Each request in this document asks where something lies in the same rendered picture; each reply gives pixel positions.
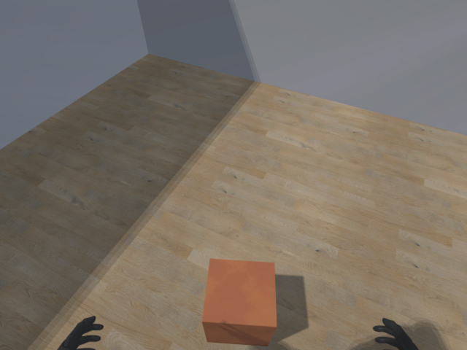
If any left robot hand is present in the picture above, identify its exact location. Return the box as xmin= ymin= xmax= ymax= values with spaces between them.
xmin=58 ymin=316 xmax=104 ymax=350

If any carton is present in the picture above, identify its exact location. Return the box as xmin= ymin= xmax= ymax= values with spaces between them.
xmin=202 ymin=259 xmax=277 ymax=346

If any right robot hand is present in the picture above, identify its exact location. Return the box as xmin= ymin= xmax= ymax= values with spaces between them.
xmin=373 ymin=318 xmax=419 ymax=350

